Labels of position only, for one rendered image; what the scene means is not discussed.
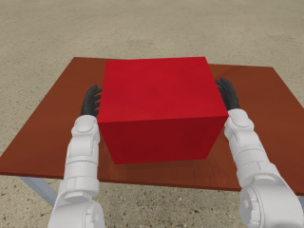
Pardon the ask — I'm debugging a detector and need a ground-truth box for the robot left upper arm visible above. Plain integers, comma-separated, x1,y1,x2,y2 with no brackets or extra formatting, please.
48,199,105,228

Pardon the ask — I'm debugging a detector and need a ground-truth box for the robot left forearm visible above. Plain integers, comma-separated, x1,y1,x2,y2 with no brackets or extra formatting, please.
47,115,101,228

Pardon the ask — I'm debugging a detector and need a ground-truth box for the carton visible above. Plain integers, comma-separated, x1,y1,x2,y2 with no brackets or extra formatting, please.
97,56,229,164

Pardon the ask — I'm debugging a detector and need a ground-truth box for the robot right hand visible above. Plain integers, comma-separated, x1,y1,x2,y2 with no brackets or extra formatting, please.
215,77,240,111

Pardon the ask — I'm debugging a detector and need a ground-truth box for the robot left hand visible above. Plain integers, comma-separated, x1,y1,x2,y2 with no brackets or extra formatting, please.
80,85,103,118

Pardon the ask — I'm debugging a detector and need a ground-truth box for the robot right forearm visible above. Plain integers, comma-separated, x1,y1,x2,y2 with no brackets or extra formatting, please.
224,108,304,224

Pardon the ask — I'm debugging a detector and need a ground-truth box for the robot right upper arm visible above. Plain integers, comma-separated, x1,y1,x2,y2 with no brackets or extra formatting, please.
239,184,304,228

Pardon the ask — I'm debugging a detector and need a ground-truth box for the table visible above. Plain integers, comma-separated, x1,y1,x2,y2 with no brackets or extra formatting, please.
0,57,304,214

